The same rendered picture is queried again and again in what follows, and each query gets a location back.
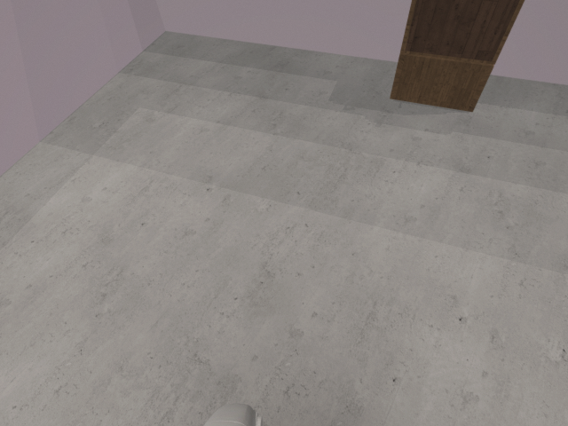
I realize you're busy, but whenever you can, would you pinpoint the cupboard door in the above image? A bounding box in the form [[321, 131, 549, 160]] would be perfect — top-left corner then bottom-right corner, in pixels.
[[405, 0, 520, 61]]

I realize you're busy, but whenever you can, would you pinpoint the left robot thigh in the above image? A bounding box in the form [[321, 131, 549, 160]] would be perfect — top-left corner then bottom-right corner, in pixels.
[[204, 403, 263, 426]]

